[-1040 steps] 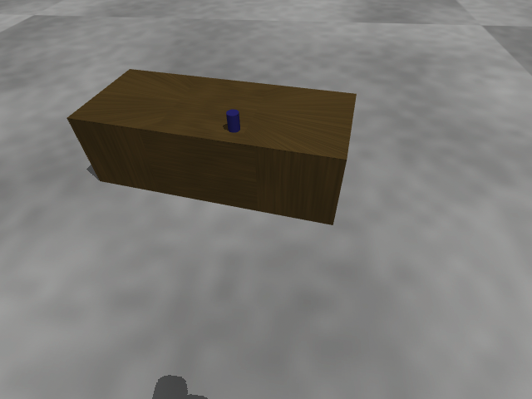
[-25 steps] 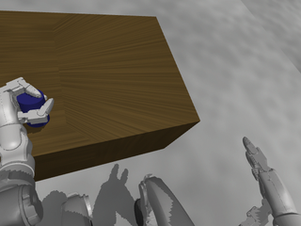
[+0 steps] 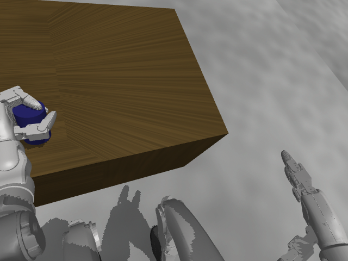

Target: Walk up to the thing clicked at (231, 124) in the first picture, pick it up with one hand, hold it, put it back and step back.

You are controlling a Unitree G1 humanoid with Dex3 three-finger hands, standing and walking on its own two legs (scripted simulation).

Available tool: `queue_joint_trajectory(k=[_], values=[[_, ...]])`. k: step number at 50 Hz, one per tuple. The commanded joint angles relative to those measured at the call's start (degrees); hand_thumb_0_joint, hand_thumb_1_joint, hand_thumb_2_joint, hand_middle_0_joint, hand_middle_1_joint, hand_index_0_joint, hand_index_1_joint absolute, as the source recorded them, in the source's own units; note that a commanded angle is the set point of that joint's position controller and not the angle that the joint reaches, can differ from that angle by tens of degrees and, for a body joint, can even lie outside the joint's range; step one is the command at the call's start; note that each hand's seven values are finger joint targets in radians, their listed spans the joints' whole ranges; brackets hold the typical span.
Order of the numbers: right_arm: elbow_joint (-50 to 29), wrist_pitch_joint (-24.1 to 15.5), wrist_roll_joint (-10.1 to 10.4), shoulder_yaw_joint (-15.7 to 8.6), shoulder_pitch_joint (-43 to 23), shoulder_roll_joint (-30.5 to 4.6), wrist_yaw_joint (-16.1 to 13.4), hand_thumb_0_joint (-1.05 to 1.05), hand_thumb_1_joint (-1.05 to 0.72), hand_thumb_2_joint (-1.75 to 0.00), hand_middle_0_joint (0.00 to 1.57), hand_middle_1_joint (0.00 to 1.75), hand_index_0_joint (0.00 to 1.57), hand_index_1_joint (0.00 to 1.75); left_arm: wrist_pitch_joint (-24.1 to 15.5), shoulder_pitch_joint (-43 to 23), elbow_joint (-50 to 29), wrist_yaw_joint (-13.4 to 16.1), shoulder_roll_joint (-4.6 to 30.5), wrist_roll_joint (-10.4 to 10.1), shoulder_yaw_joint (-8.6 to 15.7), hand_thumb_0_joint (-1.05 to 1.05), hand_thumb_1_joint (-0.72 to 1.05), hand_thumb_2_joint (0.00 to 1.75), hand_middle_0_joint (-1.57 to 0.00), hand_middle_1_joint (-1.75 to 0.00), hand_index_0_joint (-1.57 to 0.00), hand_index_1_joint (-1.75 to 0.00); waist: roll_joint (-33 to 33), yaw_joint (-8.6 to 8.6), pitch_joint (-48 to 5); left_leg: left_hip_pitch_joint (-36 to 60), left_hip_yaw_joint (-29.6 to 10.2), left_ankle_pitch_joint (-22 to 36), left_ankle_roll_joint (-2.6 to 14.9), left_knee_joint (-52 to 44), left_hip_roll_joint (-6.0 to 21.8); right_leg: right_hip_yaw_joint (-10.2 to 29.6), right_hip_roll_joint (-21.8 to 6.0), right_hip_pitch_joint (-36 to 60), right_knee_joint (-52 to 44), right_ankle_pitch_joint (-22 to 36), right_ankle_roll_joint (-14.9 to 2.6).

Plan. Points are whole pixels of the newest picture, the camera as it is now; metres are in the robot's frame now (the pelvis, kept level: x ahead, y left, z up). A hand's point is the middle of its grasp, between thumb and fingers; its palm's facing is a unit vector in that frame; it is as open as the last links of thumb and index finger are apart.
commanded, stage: lower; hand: left
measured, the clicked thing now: (33, 122) +0.50 +0.19 -0.09
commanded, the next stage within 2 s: loosen in 0.16 s
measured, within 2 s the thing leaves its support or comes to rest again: rests again in 1.18 s
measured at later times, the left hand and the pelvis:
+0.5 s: hand (35, 115) +0.51 +0.19 -0.07, palm faces +0.16 -0.99 -0.02, open 6.6 cm; pelvis -0.01 +0.00 -0.01, yaw +0 degrees
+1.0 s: hand (36, 115) +0.51 +0.18 -0.07, palm faces +0.16 -0.99 -0.01, open 16.1 cm; pelvis -0.01 +0.00 -0.02, yaw +0 degrees
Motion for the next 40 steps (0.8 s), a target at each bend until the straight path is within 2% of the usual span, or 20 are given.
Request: queue_joint_trajectory(k=[1, 2, 3, 5, 6, 9, 13, 14, 17, 18, 21, 23, 24, 26, 28, 32, 36, 37, 38, 40], values=[[-9.96, -2.75, 0.44, -8.78, 3.21, -10.00, -1.22, 0.00, 0.52, -0.06, 0.05, 0.05, 0.05, 0.05, -4.38, -20.59, -10.90, -0.06, 10.55, -0.39, 0.16, 0.00, 0.32, 1.26, -1.32, -1.42, -1.34, -1.42, 20.81, 0.14, -32.62, 29.41, -0.59, 16.93, 0.42, -10.61, -2.58, 0.94, 2.66, 14.20, -9.06, 16.18, -3.20], [-10.11, -3.00, 0.46, -8.56, 2.63, -9.84, -1.19, 0.00, 0.52, -0.06, 0.05, 0.05, 0.05, 0.05, -4.50, -20.55, -11.61, -0.11, 11.35, -0.29, 0.37, 0.00, 0.36, 1.26, -1.31, -1.41, -1.32, -1.41, 20.70, 0.68, -33.43, 29.13, -0.51, 16.83, 0.54, -10.01, -2.66, 1.48, 2.60, 14.55, -8.98, 16.28, -3.04], [-9.77, -2.83, 0.44, -8.72, 3.55, -9.73, -1.13, 0.00, 0.52, -0.06, 0.05, 0.05, 0.05, 0.05, -4.44, -20.27, -10.05, 0.09, 10.40, -0.14, 0.20, 0.00, 0.35, 1.27, -1.32, -1.42, -1.34, -1.42, 20.69, -0.14, -32.33, 28.68, -0.64, 16.14, 0.45, -10.44, -2.62, 0.95, 2.67, 13.68, -8.86, 15.56, -3.18], [-12.03, -2.96, 0.55, -9.54, 2.23, -11.01, -1.19, 0.00, 0.52, -0.06, 0.05, 0.05, 0.05, 0.05, -4.42, -20.43, -10.33, 0.43, 11.38, 0.30, 0.58, 0.00, 0.33, 1.26, -1.32, -1.41, -1.33, -1.42, 19.92, 0.01, -32.54, 28.76, -0.89, 15.20, 0.35, -10.81, -2.50, 0.69, 2.74, 13.40, -8.70, 14.74, -3.27], [-10.74, -2.74, 0.53, -9.13, 2.84, -10.34, -1.08, 0.00, 0.52, -0.06, 0.05, 0.05, 0.05, 0.05, -4.29, -20.30, -9.36, 0.37, 10.09, 0.52, -0.40, 0.00, 0.33, 1.27, -1.32, -1.42, -1.33, -1.42, 20.89, -0.18, -31.60, 28.99, -0.89, 14.48, 0.20, -11.19, -2.45, 0.34, 2.81, 12.16, -8.51, 13.87, -3.44], [-11.08, -2.85, 0.69, -9.56, 2.87, -10.41, -1.21, 0.00, 0.53, -0.06, 0.05, 0.05, 0.05, 0.05, -4.11, -20.19, -8.51, 0.60, 9.80, 0.90, -0.74, 0.00, 0.33, 1.26, -1.32, -1.43, -1.34, -1.42, 19.37, -0.76, -29.78, 26.60, -0.73, 11.40, 0.43, -11.04, -2.58, 0.50, 2.76, 11.49, -8.96, 11.92, -3.29], [-10.21, -3.01, 0.98, -9.56, 3.84, -10.42, -1.06, 0.00, 0.53, -0.05, 0.05, 0.05, 0.05, 0.05, -3.76, -19.88, -7.06, 0.63, 8.62, 1.05, -1.67, 0.00, 0.32, 1.24, -1.32, -1.41, -1.34, -1.41, 19.93, -1.52, -28.53, 27.25, -1.06, 12.17, 0.28, -10.82, -2.50, -0.26, 2.76, 9.25, -8.04, 12.22, -3.49], [-10.82, -3.06, 1.03, -9.52, 3.45, -10.47, -1.08, 0.00, 0.53, -0.05, 0.05, 0.05, 0.05, 0.05, -3.72, -20.52, -6.71, 0.73, 8.26, 1.12, -1.94, 0.00, 0.32, 1.19, -1.40, -1.42, -1.42, -1.41, 19.22, -1.79, -28.50, 26.62, -1.19, 11.95, 0.34, -10.85, -2.50, -0.55, 2.84, 9.12, -7.99, 12.30, -3.45], [-11.38, -3.17, 1.06, -10.10, 3.14, -10.94, -1.17, 0.00, 0.52, -0.04, 0.05, 0.05, 0.05, 0.05, -3.83, -21.10, -8.34, 0.87, 9.92, 0.66, -0.68, 0.00, 0.09, 0.95, -1.22, -1.18, -1.26, -1.17, 20.26, -1.16, -29.51, 27.00, -0.92, 10.61, 0.27, -10.81, -2.59, -0.07, 2.64, 9.83, -8.12, 11.38, -3.37], [-11.39, -3.18, 1.14, -9.77, 3.50, -10.67, -1.04, 0.00, 0.52, -0.04, 0.05, 0.05, 0.05, 0.05, -3.82, -21.21, -7.94, 0.71, 8.47, -0.03, -0.86, 0.00, 0.05, 0.87, -1.18, -1.11, -1.21, -1.09, 20.06, -1.62, -29.51, 27.11, -1.20, 11.16, 0.23, -10.71, -2.55, -0.34, 2.63, 9.24, -7.76, 11.68, -3.38], [-11.27, -3.32, 1.19, -9.85, 3.54, -10.73, -1.21, 0.00, 0.51, -0.04, 0.05, 0.05, 0.05, 0.05, -3.69, -22.04, -7.80, 0.59, 8.19, -0.21, -1.06, 0.00, -0.08, 0.63, -1.08, -0.97, -1.11, -0.94, 19.53, -1.95, -28.97, 26.92, -1.31, 9.45, 0.27, -10.97, -2.48, -0.61, 2.65, 8.28, -7.96, 10.46, -3.36], [-11.70, -3.45, 1.25, -10.06, 2.93, -11.00, -1.34, 0.00, 0.52, -0.05, 0.05, 0.05, 0.05, 0.05, -3.80, -22.43, -8.91, 0.53, 9.23, 0.51, -1.41, 0.00, -0.21, 0.58, -0.96, -0.85, -0.99, -0.83, 20.67, -1.55, -28.77, 27.45, -1.52, 8.07, -0.03, -11.51, -2.39, -0.60, 2.52, 7.57, -7.56, 9.57, -3.45], [-11.28, -3.31, 1.10, -10.00, 3.40, -10.97, -1.40, 0.00, 0.51, -0.05, 0.05, 0.05, 0.05, 0.05, -3.64, -22.72, -8.55, 0.62, 9.44, 0.40, -1.15, 0.00, -0.29, 0.51, -0.88, -0.80, -0.91, -0.78, 20.85, -2.00, -29.15, 27.21, -1.29, 8.78, 0.11, -11.00, -2.48, -0.56, 2.55, 7.68, -7.72, 10.06, -3.39], [-12.00, -3.48, 1.17, -9.71, 2.75, -10.86, -1.49, 0.00, 0.51, -0.05, 0.05, 0.05, 0.05, 0.05, -3.50, -23.28, -9.41, 0.67, 9.50, 0.29, -1.01, 0.00, -0.38, 0.41, -0.78, -0.68, -0.80, -0.66, 20.59, -1.41, -29.47, 26.96, -1.53, 8.44, -0.04, -11.27, -2.52, -0.64, 2.47, 8.05, -7.42, 10.04, -3.37], [-12.19, -3.49, 1.34, -9.98, 2.88, -11.14, -1.52, 0.00, 0.51, -0.05, 0.05, 0.05, 0.05, 0.05, -3.19, -21.96, -8.88, 0.64, 9.92, 0.39, -0.77, 0.00, -0.45, 0.36, -0.71, -0.61, -0.73, -0.60, 20.93, -1.32, -28.93, 27.48, -1.64, 7.14, -0.05, -11.61, -2.46, -0.48, 2.39, 7.69, -7.63, 8.96, -3.35], [-11.58, -3.39, 1.16, -10.33, 3.10, -11.25, -1.54, 0.00, 0.51, -0.05, 0.05, 0.05, 0.05, 0.05, -2.87, -21.45, -9.91, 0.72, 10.31, 0.25, -0.26, 0.00, -0.53, 0.32, -0.61, -0.53, -0.62, -0.52, 22.25, -1.09, -30.83, 28.74, -1.40, 10.84, -0.08, -10.58, -2.45, -0.64, 2.59, 7.68, -6.89, 11.24, -3.46], [-12.98, -3.51, 1.32, -10.18, 2.39, -11.34, -1.59, 0.00, 0.51, -0.05, 0.05, 0.05, 0.05, 0.05, -2.58, -20.94, -10.08, 0.62, 10.36, -0.11, 0.13, 0.00, -0.58, 0.26, -0.50, -0.43, -0.51, -0.43, 20.24, -0.63, -30.81, 27.39, -1.13, 10.74, 0.20, -10.47, -2.60, -0.44, 2.59, 9.04, -7.22, 11.51, -3.30], [-11.61, -3.37, 1.08, -10.11, 3.06, -11.03, -1.60, 0.00, 0.50, -0.05, 0.05, 0.05, 0.05, 0.05, -2.56, -21.82, -9.95, 0.58, 9.89, -0.06, -0.45, 0.00, -0.60, 0.24, -0.47, -0.41, -0.48, -0.41, 21.22, -1.58, -30.68, 26.94, -0.89, 11.44, 0.29, -9.87, -2.62, -0.25, 2.56, 9.05, -7.14, 12.18, -3.30], [-12.14, -3.48, 1.19, -10.13, 3.17, -11.06, -1.57, 0.00, 0.50, -0.06, 0.05, 0.05, 0.05, 0.05, -2.67, -21.87, -10.84, 0.62, 10.55, 0.06, -0.14, 0.00, -0.61, 0.20, -0.45, -0.37, -0.45, -0.37, 21.17, -0.93, -31.35, 27.09, -0.80, 11.15, 0.25, -9.78, -2.66, 0.07, 2.50, 9.37, -7.01, 12.01, -3.24], [-12.28, -3.45, 1.15, -10.05, 3.64, -10.94, -1.63, 0.00, 0.50, -0.06, 0.05, 0.05, 0.05, 0.05, -2.59, -21.84, -9.63, 0.55, 9.41, -0.09, -0.34, 0.00, -0.61, 0.18, -0.39, -0.33, -0.40, -0.33, 19.86, -1.54, -30.99, 26.43, -0.85, 10.78, 0.38, -9.81, -2.65, -0.13, 2.54, 9.43, -7.32, 12.00, -3.15]])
